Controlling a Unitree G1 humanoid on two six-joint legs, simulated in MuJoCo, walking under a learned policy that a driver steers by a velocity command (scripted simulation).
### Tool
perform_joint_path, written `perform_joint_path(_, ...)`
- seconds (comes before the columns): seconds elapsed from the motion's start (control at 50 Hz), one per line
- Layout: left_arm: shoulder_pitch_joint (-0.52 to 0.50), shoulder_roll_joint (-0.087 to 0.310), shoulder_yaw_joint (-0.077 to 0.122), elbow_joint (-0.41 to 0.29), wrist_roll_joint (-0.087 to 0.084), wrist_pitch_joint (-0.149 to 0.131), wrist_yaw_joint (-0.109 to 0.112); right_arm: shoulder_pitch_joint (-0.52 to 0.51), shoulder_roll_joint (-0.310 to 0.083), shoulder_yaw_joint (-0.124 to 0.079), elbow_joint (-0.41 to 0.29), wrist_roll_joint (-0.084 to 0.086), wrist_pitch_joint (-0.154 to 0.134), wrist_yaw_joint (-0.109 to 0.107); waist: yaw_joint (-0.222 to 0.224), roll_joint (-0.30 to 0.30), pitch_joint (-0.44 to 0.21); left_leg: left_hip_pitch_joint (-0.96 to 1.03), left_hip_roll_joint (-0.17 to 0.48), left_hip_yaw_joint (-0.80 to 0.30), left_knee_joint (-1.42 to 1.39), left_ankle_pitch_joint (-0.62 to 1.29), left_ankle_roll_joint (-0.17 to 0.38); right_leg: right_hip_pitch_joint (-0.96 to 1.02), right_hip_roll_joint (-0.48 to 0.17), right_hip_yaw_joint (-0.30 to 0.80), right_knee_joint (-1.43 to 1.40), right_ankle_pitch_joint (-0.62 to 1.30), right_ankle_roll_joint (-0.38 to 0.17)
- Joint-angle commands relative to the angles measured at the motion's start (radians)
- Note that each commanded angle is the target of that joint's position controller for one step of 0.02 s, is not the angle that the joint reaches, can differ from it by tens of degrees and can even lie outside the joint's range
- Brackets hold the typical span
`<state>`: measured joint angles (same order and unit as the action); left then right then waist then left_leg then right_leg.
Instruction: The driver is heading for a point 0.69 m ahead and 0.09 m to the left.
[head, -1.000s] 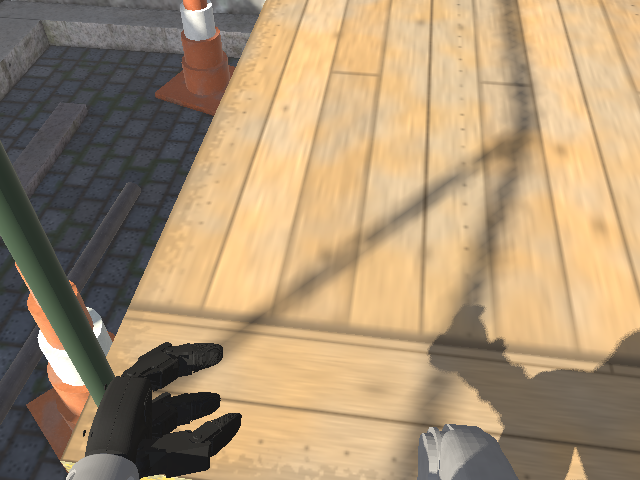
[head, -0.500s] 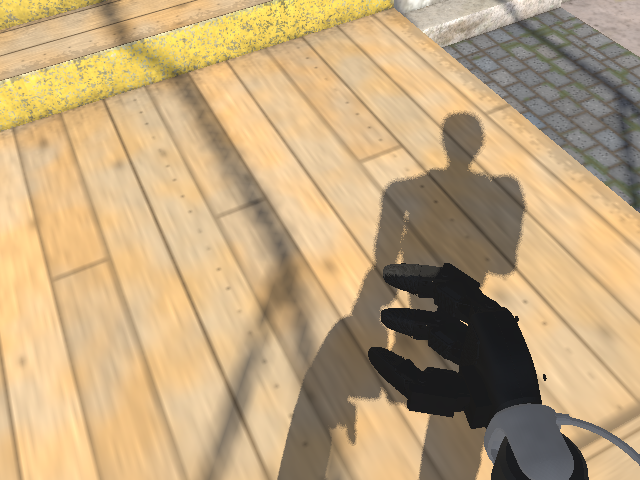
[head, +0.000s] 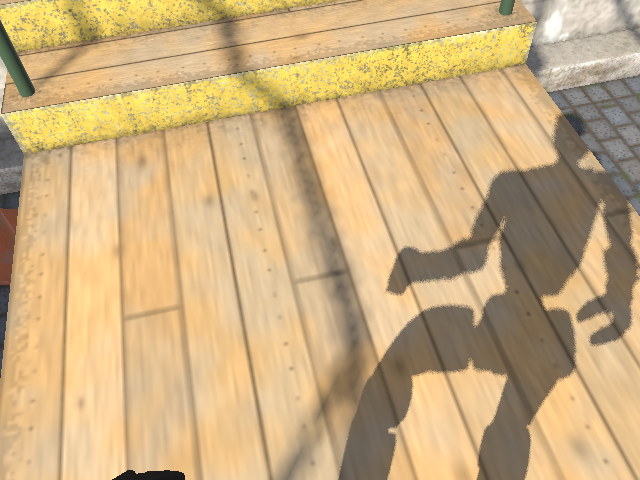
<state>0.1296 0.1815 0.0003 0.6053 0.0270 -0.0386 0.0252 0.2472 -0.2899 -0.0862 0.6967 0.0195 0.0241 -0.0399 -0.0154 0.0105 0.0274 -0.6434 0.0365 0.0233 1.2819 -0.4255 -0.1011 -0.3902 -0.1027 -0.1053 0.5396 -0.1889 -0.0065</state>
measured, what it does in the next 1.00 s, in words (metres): walks ahead: left foot, then right foot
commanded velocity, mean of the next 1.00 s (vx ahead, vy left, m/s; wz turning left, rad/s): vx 0.29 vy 0.00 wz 0.07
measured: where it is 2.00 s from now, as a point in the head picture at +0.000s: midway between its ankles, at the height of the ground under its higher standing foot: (281, 473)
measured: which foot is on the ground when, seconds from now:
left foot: up 0.00-0.18, down 0.20-0.66, up 0.68-1.00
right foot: down 0.00-0.18, up 0.20-0.62, down 0.64-1.00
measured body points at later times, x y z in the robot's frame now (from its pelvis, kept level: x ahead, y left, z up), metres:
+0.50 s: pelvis +0.18 +0.07 +0.01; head +0.18 +0.11 +0.46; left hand +0.31 +0.38 -0.07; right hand +0.30 -0.17 -0.09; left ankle +0.05 +0.13 -0.73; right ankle +0.40 -0.02 -0.68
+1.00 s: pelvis +0.39 +0.11 +0.00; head +0.45 +0.09 +0.45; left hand +0.52 +0.41 -0.09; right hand +0.60 -0.14 -0.09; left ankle +0.51 +0.31 -0.67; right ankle +0.44 +0.05 -0.73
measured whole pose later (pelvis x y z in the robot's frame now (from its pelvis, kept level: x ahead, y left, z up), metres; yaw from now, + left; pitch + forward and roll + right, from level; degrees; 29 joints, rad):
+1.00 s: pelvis +0.39 +0.11 +0.00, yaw -1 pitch +5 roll +1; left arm 0.19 0.32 0.09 0.66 -0.04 0.02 0.02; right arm 0.07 -0.27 -0.04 0.59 -0.03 -0.02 -0.06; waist 0.04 0.02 0.05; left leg -0.71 -0.03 -0.22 0.89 -0.22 -0.10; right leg -0.39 0.19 0.25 0.46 -0.12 -0.08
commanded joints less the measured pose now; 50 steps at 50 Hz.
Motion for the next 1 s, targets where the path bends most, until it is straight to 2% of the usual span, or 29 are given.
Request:
perform_joint_path(0.02,-0.075,0.172,0.070,-0.043,-0.004,-0.017,0.021,0.000,0.021,0.014,-0.081,-0.003,-0.002,0.025,0.005,-0.125,-0.161,0.036,0.073,-0.024,-0.246,0.100,0.026,0.198,-0.223,0.112,-0.172,0.345,-0.196)
perform_joint_path(0.06,-0.080,0.197,0.082,-0.017,-0.011,-0.009,0.017,-0.013,0.003,0.013,-0.086,-0.001,0.009,0.045,0.015,-0.165,-0.160,0.143,0.047,0.031,-0.390,0.148,0.044,0.175,-0.221,0.052,-0.180,0.326,-0.195)
perform_joint_path(0.1,-0.050,0.223,0.095,0.013,-0.039,-0.008,0.018,-0.040,-0.027,0.003,-0.114,-0.004,0.019,0.064,0.011,-0.177,-0.155,0.190,0.032,0.055,-0.483,0.158,0.069,0.193,-0.270,0.049,-0.165,0.306,-0.175)
perform_joint_path(0.14,-0.046,0.234,0.109,0.032,-0.059,-0.009,0.000,-0.021,-0.033,-0.006,-0.109,0.005,0.029,0.081,-0.015,-0.159,-0.165,0.314,0.022,0.097,-0.587,0.175,0.124,0.153,-0.278,0.026,-0.160,-0.107,-0.119)
perform_joint_path(0.16,-0.031,0.208,0.107,0.048,-0.068,-0.008,-0.006,0.018,-0.051,-0.019,-0.088,-0.006,0.027,0.077,-0.025,-0.138,-0.147,0.392,-0.008,0.129,-0.601,0.126,0.155,0.078,-0.252,0.004,-0.142,-0.318,-0.089)
perform_joint_path(0.18,-0.039,0.176,0.101,0.047,-0.061,-0.007,-0.007,0.109,-0.093,-0.043,-0.055,-0.005,0.023,0.065,-0.064,-0.079,-0.135,0.526,-0.026,0.109,-0.610,0.054,0.197,-0.031,-0.220,-0.020,-0.033,-0.472,-0.057)
perform_joint_path(0.2,-0.097,0.109,0.082,0.031,-0.041,-0.004,-0.009,0.269,-0.173,-0.074,-0.007,-0.007,0.015,0.052,-0.138,0.135,-0.089,0.676,0.059,-0.099,-0.747,-0.135,0.302,-0.244,-0.110,-0.123,0.341,-0.490,0.004)
perform_joint_path(0.22,-0.151,0.067,0.074,-0.057,-0.037,-0.022,-0.003,0.288,-0.289,-0.086,-0.045,-0.008,-0.019,0.053,-0.108,0.374,-0.049,0.752,0.263,-0.733,-1.003,-0.541,0.495,-0.623,0.069,-0.002,0.679,-0.493,0.058)
perform_joint_path(0.24,-0.238,0.167,0.098,-0.091,-0.064,-0.051,-0.003,0.269,-0.229,-0.070,-0.071,-0.007,-0.055,0.062,-0.151,0.270,-0.012,0.707,0.332,-0.894,-1.164,-0.726,0.521,-0.713,0.063,0.177,0.774,-0.411,0.042)
perform_joint_path(0.26,-0.251,0.201,0.110,-0.094,-0.080,-0.078,-0.011,0.195,-0.188,-0.049,-0.082,-0.011,-0.076,0.053,-0.107,0.253,0.034,0.655,0.330,-0.850,-1.156,-0.626,0.488,-0.719,0.040,0.202,0.773,-0.331,0.029)
perform_joint_path(0.3,-0.162,0.209,0.121,-0.052,-0.028,-0.110,-0.015,0.095,-0.145,-0.031,-0.107,-0.004,-0.073,0.046,-0.021,0.118,0.015,0.538,0.242,-0.654,-1.079,-0.323,0.413,-0.568,0.022,0.201,0.650,-0.181,0.036)
perform_joint_path(0.32,-0.157,0.202,0.124,-0.036,-0.023,-0.110,-0.019,0.073,-0.121,-0.023,-0.125,-0.004,-0.075,0.034,0.002,0.068,0.003,0.472,0.206,-0.580,-1.079,-0.236,0.384,-0.461,0.026,0.201,0.554,-0.101,0.041)
perform_joint_path(0.36,-0.141,0.170,0.114,-0.002,-0.029,-0.105,-0.029,0.063,-0.128,-0.023,-0.125,-0.017,-0.080,0.017,0.018,0.066,-0.019,0.459,0.165,-0.457,-1.085,-0.098,0.361,-0.390,0.052,0.156,0.448,0.027,0.057)
perform_joint_path(0.42,-0.223,0.103,0.076,0.020,-0.028,-0.103,-0.054,0.112,-0.108,-0.011,-0.089,-0.037,-0.086,0.004,-0.029,0.062,0.027,0.454,0.112,-0.273,-1.086,0.184,0.314,-0.303,0.074,0.100,0.171,0.206,0.050)
perform_joint_path(0.5,-0.301,0.084,0.051,0.011,-0.041,-0.091,-0.088,0.220,-0.139,-0.016,-0.017,-0.016,-0.077,0.006,-0.092,0.118,0.050,0.538,0.140,-0.187,-1.070,0.472,0.284,-0.236,0.096,0.050,0.004,0.245,0.018)
perform_joint_path(0.56,-0.258,0.115,0.054,0.017,-0.041,-0.091,-0.108,0.186,-0.132,-0.014,0.000,-0.015,-0.075,0.000,-0.057,0.131,0.011,0.652,0.186,-0.140,-0.990,0.750,0.253,-0.207,0.101,0.066,-0.047,0.236,-0.049)
perform_joint_path(0.62,-0.034,0.212,0.096,0.072,-0.017,-0.075,-0.100,0.082,-0.179,-0.029,-0.043,-0.021,-0.072,-0.009,0.063,0.134,-0.158,0.688,0.128,-0.046,-0.695,1.143,0.181,0.065,0.194,0.027,-0.066,0.228,-0.103)
perform_joint_path(0.64,0.072,0.249,0.112,0.086,-0.020,-0.065,-0.088,0.061,-0.166,-0.026,-0.060,-0.024,-0.077,-0.007,0.113,0.100,-0.220,0.583,0.076,-0.024,-0.504,1.005,0.131,0.241,0.153,0.091,-0.095,0.333,-0.131)
perform_joint_path(0.66,0.154,0.314,0.120,0.078,-0.011,-0.056,-0.074,0.074,-0.071,0.004,-0.100,-0.060,-0.080,-0.010,0.093,-0.129,-0.301,0.310,-0.020,-0.005,-0.160,0.313,0.080,0.505,-0.053,0.376,-0.026,0.685,-0.186)
perform_joint_path(0.68,0.127,0.339,0.122,0.050,-0.002,-0.058,-0.075,0.238,-0.044,0.023,-0.096,-0.050,-0.089,-0.003,0.019,-0.339,-0.449,-0.012,-0.180,-0.125,0.194,-0.234,0.013,0.790,-0.259,0.849,-0.083,0.669,-0.434)
perform_joint_path(0.7,0.081,0.280,0.119,0.012,-0.021,-0.038,-0.061,0.201,-0.119,0.014,-0.079,-0.028,-0.104,0.009,0.067,-0.179,-0.471,-0.062,-0.092,-0.224,0.268,-0.151,0.036,0.749,-0.200,0.809,-0.129,0.426,-0.393)
perform_joint_path(0.72,0.033,0.237,0.108,-0.017,-0.030,-0.024,-0.041,0.081,-0.158,0.012,-0.103,-0.019,-0.108,0.012,0.092,-0.107,-0.363,-0.092,-0.068,-0.203,0.270,-0.067,0.045,0.623,-0.148,0.683,-0.143,0.334,-0.346)
perform_joint_path(0.74,0.011,0.240,0.104,-0.027,-0.033,-0.015,-0.033,0.026,-0.152,0.012,-0.115,-0.033,-0.111,0.003,0.064,0.012,-0.268,-0.088,-0.042,-0.185,0.211,-0.004,0.047,0.461,-0.101,0.625,-0.180,0.284,-0.303)
perform_joint_path(0.76,-0.002,0.243,0.104,-0.033,-0.036,-0.012,-0.028,-0.006,-0.160,0.008,-0.131,-0.049,-0.108,-0.006,0.043,0.026,-0.209,-0.064,-0.027,-0.184,0.144,0.033,0.044,0.341,-0.068,0.601,-0.206,0.283,-0.292)
perform_joint_path(0.78,-0.013,0.252,0.105,-0.024,-0.060,-0.001,-0.030,-0.012,-0.120,0.013,-0.152,-0.056,-0.090,-0.006,-0.019,0.050,-0.149,-0.032,-0.024,-0.183,0.045,0.035,0.048,0.231,-0.031,0.577,-0.255,0.240,-0.275)
perform_joint_path(0.82,-0.022,0.255,0.112,-0.028,-0.052,0.005,-0.036,0.000,-0.080,0.024,-0.145,-0.056,-0.074,-0.016,-0.036,-0.015,-0.115,-0.010,-0.032,-0.160,-0.088,0.025,0.038,0.150,0.007,0.547,-0.253,0.344,-0.269)
perform_joint_path(0.88,0.004,0.291,0.128,-0.023,-0.049,0.008,-0.029,-0.034,-0.086,0.014,-0.151,-0.063,-0.071,-0.029,-0.031,-0.044,-0.173,-0.007,-0.059,-0.155,-0.218,0.089,0.011,0.133,0.026,0.521,-0.184,0.560,-0.256)
perform_joint_path(0.92,0.016,0.288,0.126,-0.022,-0.066,0.020,-0.013,-0.072,-0.080,0.012,-0.148,-0.053,-0.059,-0.034,-0.011,-0.074,-0.227,-0.005,-0.073,-0.178,-0.291,0.181,0.000,0.163,0.046,0.535,-0.149,0.502,-0.210)
perform_joint_path(1.0,0.025,0.305,0.129,-0.038,-0.076,0.052,0.012,-0.171,-0.060,0.008,-0.171,-0.039,-0.054,-0.021,0.029,-0.133,-0.214,-0.007,-0.106,-0.211,-0.444,0.268,0.000,0.192,0.064,0.615,-0.123,0.256,-0.153)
